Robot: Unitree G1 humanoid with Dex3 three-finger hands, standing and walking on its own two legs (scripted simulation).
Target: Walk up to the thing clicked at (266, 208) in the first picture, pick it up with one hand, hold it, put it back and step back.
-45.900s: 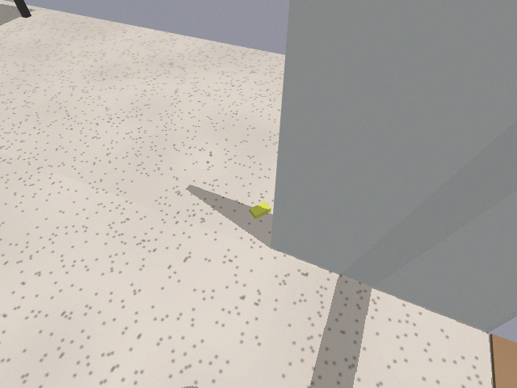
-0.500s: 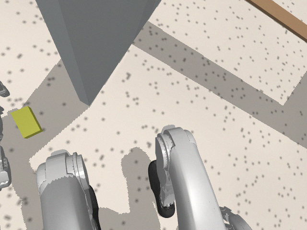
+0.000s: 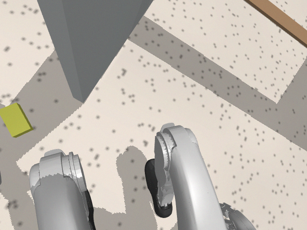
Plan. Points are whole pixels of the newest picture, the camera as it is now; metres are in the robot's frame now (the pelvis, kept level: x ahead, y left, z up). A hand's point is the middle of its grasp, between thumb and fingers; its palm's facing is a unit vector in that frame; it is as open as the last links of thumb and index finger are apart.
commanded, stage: lower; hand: left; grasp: from above
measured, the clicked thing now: (16, 120) +0.44 +0.30 -0.31
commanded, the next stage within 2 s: rest in 0.20 s
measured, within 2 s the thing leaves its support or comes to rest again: neither
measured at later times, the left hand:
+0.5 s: hand out of the picture +0.46 +0.32 -0.22, palm faces -0.40 -0.17 -0.90, open 5.5 cm
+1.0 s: hand out of the picture +0.46 +0.32 -0.25, palm faces -0.42 -0.19 -0.89, open 4.8 cm
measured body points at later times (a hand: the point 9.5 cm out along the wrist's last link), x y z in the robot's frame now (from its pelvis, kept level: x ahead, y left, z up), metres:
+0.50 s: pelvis +0.00 +0.00 -0.02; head +0.27 +0.09 +0.33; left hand +0.48 +0.32 -0.17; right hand +0.02 -0.26 -0.10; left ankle +0.07 +0.13 -0.29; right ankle +0.11 -0.13 -0.29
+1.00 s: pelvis +0.00 +0.01 -0.02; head +0.27 +0.11 +0.32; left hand +0.48 +0.33 -0.20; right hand +0.02 -0.25 -0.08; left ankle +0.07 +0.13 -0.29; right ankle +0.11 -0.13 -0.29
